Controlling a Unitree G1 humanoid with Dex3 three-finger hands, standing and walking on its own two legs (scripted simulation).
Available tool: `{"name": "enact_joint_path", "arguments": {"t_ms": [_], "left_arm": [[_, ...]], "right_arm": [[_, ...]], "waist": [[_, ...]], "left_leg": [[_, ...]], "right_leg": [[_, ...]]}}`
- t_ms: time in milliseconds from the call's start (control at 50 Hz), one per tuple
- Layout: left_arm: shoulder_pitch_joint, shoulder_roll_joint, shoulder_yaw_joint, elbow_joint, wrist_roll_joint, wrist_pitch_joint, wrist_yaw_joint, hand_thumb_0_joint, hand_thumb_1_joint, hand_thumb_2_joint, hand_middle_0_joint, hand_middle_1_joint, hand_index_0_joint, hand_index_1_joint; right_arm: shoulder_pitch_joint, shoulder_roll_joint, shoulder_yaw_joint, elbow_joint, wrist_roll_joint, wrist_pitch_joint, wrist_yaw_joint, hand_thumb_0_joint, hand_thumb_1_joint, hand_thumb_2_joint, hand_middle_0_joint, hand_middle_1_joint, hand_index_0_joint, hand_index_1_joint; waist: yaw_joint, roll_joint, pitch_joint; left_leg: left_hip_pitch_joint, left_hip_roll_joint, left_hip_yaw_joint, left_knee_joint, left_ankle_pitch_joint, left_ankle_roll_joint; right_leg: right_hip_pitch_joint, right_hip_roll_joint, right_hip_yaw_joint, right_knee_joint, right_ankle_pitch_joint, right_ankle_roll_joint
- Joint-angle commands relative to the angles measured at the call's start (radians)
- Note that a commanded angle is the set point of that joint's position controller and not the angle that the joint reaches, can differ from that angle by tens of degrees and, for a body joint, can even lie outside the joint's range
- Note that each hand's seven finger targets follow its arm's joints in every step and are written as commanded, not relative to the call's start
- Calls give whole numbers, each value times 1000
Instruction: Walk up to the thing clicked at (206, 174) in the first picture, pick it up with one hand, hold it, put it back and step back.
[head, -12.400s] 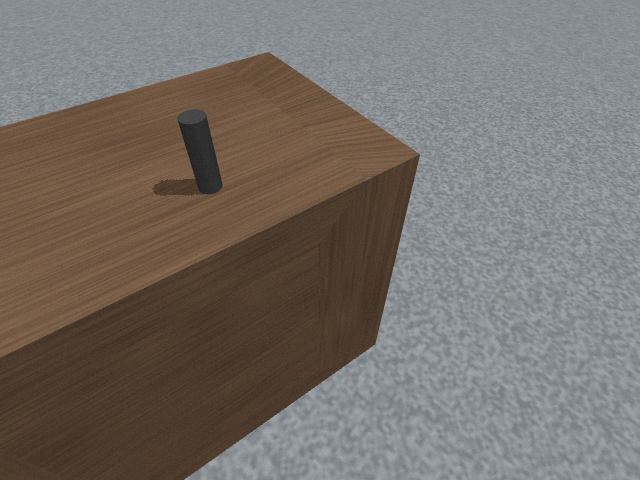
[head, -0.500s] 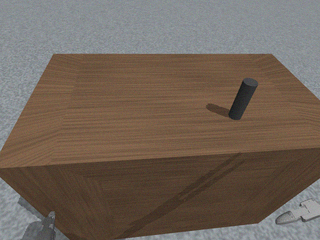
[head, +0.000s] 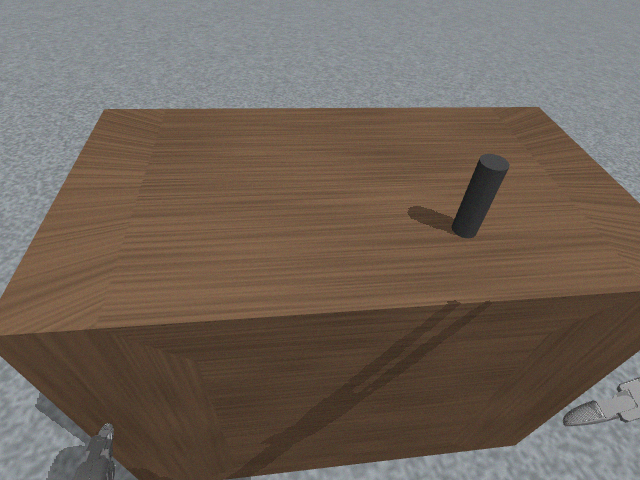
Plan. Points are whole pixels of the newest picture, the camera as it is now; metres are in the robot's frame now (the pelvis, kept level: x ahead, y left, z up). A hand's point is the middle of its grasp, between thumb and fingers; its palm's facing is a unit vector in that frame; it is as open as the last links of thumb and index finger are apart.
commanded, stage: rise first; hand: right
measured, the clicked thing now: (478, 198) +0.49 -0.28 +0.09
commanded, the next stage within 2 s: go down in 0.08 s
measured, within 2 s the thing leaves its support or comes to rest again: neither
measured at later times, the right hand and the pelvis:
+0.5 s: hand out of the picture +0.21 -0.31 +0.19, palm faces +0.48 +0.79 -0.39, open 17.1 cm; pelvis +0.00 +0.00 +0.00, yaw +0 degrees
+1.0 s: hand out of the picture +0.29 -0.40 +0.20, palm faces +0.32 +0.94 -0.12, open 17.4 cm; pelvis +0.00 +0.00 +0.00, yaw +0 degrees
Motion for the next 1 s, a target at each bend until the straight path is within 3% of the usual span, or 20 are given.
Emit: {"name": "enact_joint_path", "arguments": {"t_ms": [0,20,60,160,180,200,260,280,340,400,460,540,560,580,600,640,680,760,900,980], "left_arm": [[-96,155,62,-148,2,-49,5,0,-562,58,-59,-45,-53,-50],[-81,124,33,-134,3,-48,1,0,-565,60,-60,-46,-53,-53],[-100,137,54,-137,1,-51,5,0,-566,66,-59,-47,-53,-53],[-81,137,49,-131,0,-48,4,0,-564,70,-59,-50,-54,-56],[-91,157,69,-141,1,-50,7,0,-498,11,-58,-54,-72,-38],[-116,99,30,-139,29,-52,-2,0,-535,44,-55,-51,-56,-48],[-139,177,86,-174,29,-54,14,0,-534,41,-55,-47,-56,-45],[-154,147,58,-188,30,-51,15,0,-541,45,-55,-46,-54,-46],[-132,171,88,-166,28,-49,36,0,-543,47,-55,-44,-53,-46],[-99,121,50,-83,19,-45,48,0,-540,42,-54,-43,-54,-42],[-130,82,-21,-83,7,-47,58,0,-538,39,-54,-42,-55,-40],[-150,125,-39,-89,5,-56,95,0,-547,41,-56,-42,-55,-42],[-159,109,-68,-99,4,-60,100,0,-553,46,-56,-43,-54,-44],[-158,125,-64,-124,5,-68,113,0,-545,42,-54,-45,-55,-43],[-152,174,-27,-130,4,-73,124,0,-552,46,-55,-44,-54,-45],[-119,154,-65,-96,5,-74,130,0,-556,46,-55,-46,-54,-47],[-118,188,-47,-103,4,-84,143,0,-561,52,-55,-47,-52,-49],[-117,126,-127,-74,3,-99,148,0,-561,56,-54,-50,-51,-53],[-113,210,-100,-130,14,-123,178,0,-565,57,-57,-54,-55,-56],[-92,164,-151,-106,16,-129,185,0,-572,64,-57,-53,-53,-58]], "right_arm": [[-110,-230,-129,-214,13,-66,-25,0,520,-52,49,57,52,57],[-110,-228,-132,-199,11,-66,-25,0,506,-55,49,56,52,56],[-117,-241,-145,-210,12,-70,-27,0,506,-58,49,57,52,57],[-110,-250,-166,-196,17,-73,-26,0,505,-61,50,57,53,57],[-99,-234,-147,-186,14,-72,-25,0,425,-89,40,58,49,59],[-41,-133,-112,-163,-9,-106,-10,0,467,-78,29,58,44,59],[-158,-263,-224,-151,9,-134,-6,0,457,-77,31,58,46,58],[-171,-270,-224,-147,5,-137,-3,0,443,-81,32,58,46,58],[-246,-281,-226,-65,32,-129,21,0,447,-78,32,57,45,58],[-306,-330,-236,-4,51,-95,68,0,468,-78,29,58,43,58],[-403,-366,-232,81,88,-53,132,0,462,-77,30,57,44,57],[-565,-476,-289,194,150,1,225,0,454,-80,30,57,42,57],[-594,-493,-298,217,163,13,250,0,434,-78,34,54,45,54],[-605,-511,-313,268,177,29,275,0,446,-73,34,53,44,53],[-640,-544,-329,290,189,46,294,0,467,-76,28,56,41,56],[-669,-577,-339,395,204,81,336,0,447,-71,33,52,43,52],[-727,-600,-340,466,218,108,377,0,488,-67,28,53,40,53],[-840,-638,-317,546,224,147,447,0,524,-63,25,54,38,54],[-981,-758,-354,666,229,201,512,0,496,-67,30,52,41,52],[-1049,-816,-361,716,223,227,534,0,506,-73,27,54,40,54]], "waist": [[-2,-3,-66],[-5,-5,-65],[-9,0,-67],[-14,3,-52],[-2,23,-85],[15,94,-113],[12,85,-129],[5,54,-149],[32,46,-89],[29,-36,-72],[36,-48,-74],[41,-59,-155],[31,-51,-162],[35,-30,-192],[39,-33,-197],[32,-31,-207],[40,-22,-225],[31,-49,-201],[40,-44,-275],[29,-113,-271]], "left_leg": [[-67,-34,32,-73,108,28],[-64,-32,30,-76,107,26],[-61,-30,29,-77,101,27],[-69,-28,29,-80,87,26],[-57,-28,28,-71,130,23],[-78,-43,28,-44,168,6],[-82,-33,18,-50,159,4],[-76,-30,14,-48,158,6],[-116,-26,8,-70,100,5],[-132,-25,5,-72,90,9],[-138,-32,11,-69,102,10],[-117,-36,20,-54,157,12],[-110,-31,16,-54,167,12],[-100,-29,15,-52,183,8],[-106,-30,19,-50,180,10],[-105,-22,17,-43,208,8],[-114,-23,19,-32,229,10],[-144,-33,20,-26,183,20],[-140,-39,21,-12,185,26],[-159,-45,23,-8,158,36]], "right_leg": [[46,12,-22,-56,101,-21],[44,13,-24,-54,98,-22],[45,14,-24,-53,93,-21],[37,17,-26,-54,81,-22],[54,16,-25,-48,117,-23],[66,17,-12,-23,133,-23],[64,26,-9,-19,121,-25],[73,28,-10,-19,120,-24],[55,35,-13,-26,52,-24],[43,34,-11,-34,32,-22],[23,29,-4,-40,26,-21],[41,23,8,-31,76,-21],[41,27,7,-23,88,-23],[51,27,8,-14,102,-26],[51,26,11,-18,102,-24],[48,32,12,-6,124,-29],[53,25,15,-4,148,-29],[24,15,16,-5,116,-27],[22,12,20,15,126,-28],[-3,5,22,21,121,-19]]}}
